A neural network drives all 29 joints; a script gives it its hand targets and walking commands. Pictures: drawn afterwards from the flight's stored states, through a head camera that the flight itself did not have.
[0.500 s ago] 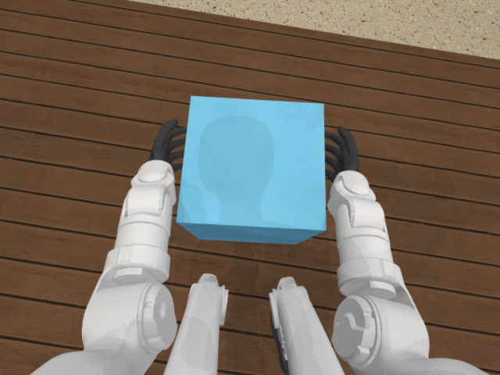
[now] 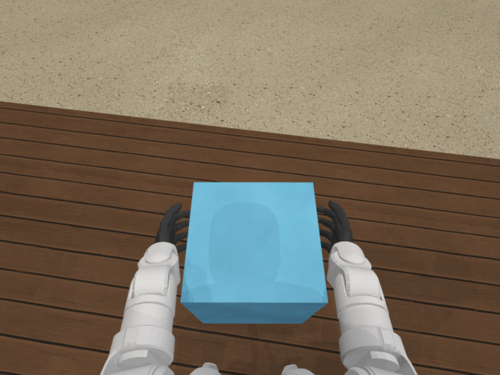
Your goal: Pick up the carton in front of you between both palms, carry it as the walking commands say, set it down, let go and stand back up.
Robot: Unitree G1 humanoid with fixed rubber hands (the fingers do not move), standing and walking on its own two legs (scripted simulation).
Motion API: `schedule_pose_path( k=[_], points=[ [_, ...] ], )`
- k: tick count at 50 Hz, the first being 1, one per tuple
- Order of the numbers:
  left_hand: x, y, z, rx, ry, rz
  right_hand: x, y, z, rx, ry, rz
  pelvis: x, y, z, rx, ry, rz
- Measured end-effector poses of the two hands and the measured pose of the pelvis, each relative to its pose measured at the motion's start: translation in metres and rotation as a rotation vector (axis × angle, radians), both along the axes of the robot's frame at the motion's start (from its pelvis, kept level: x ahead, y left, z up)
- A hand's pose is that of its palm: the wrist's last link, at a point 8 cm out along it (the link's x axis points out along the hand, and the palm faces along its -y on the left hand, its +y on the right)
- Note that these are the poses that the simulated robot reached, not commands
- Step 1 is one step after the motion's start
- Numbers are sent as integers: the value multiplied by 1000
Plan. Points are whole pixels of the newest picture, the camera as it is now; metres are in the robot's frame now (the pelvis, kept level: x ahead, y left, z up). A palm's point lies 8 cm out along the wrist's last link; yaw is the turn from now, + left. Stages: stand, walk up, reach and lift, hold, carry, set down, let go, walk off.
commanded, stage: reach and lift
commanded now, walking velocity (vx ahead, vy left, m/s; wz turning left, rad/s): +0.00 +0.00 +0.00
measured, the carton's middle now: (252, 259) +0.33 +0.00 -0.09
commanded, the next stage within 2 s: hold in 1.26 s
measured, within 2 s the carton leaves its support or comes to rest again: neither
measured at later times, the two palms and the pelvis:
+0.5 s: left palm (156, 247) +0.29 +0.15 +0.05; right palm (359, 240) +0.30 -0.15 +0.06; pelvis +0.00 +0.00 +0.03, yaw +0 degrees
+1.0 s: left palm (154, 237) +0.30 +0.15 +0.07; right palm (360, 231) +0.30 -0.15 +0.07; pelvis +0.01 +0.00 +0.04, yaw +0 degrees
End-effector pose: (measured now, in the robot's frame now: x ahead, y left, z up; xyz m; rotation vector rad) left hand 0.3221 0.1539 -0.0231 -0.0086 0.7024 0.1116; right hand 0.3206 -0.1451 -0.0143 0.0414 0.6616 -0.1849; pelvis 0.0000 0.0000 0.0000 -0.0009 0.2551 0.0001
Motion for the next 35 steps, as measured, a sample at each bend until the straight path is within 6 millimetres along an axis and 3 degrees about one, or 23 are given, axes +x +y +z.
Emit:
schedule_pose_path(
  k=[14,26,35],
  points=[
    [-26,-6,72,33,-21,7,-17,-6,71,-32,-20,56,11,-1,33,3,-243,-1],
    [-34,-4,77,34,8,11,-25,-4,75,-37,10,61,-5,-1,32,3,-308,0],
    [-29,-4,82,31,-5,10,-22,-4,81,-37,-2,56,-5,1,34,2,-311,-1]
  ],
)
